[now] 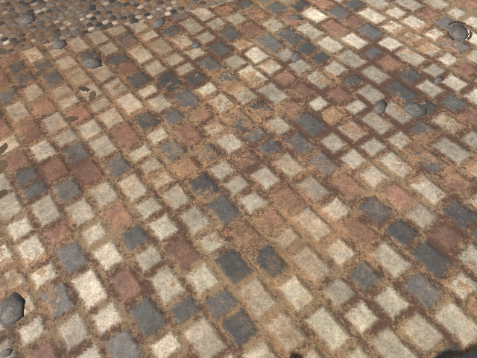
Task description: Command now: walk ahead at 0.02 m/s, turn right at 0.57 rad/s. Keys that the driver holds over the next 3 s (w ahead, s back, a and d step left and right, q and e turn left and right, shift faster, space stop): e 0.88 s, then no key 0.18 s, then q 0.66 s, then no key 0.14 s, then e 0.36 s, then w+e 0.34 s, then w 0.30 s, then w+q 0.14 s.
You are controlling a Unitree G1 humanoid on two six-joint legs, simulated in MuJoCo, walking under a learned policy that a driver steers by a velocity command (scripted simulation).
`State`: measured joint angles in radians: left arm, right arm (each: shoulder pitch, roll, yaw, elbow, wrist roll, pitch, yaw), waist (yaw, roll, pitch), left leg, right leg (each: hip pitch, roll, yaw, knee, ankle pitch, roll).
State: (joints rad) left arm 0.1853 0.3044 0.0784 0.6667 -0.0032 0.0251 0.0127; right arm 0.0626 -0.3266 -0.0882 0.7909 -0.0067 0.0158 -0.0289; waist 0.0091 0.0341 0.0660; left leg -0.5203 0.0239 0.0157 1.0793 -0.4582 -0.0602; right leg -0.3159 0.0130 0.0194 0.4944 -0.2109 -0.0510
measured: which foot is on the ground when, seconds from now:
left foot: up 0.00-0.28, down 0.30-0.72, up 0.74-1.00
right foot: down 0.00-0.30, up 0.32-0.70, down 0.72-1.00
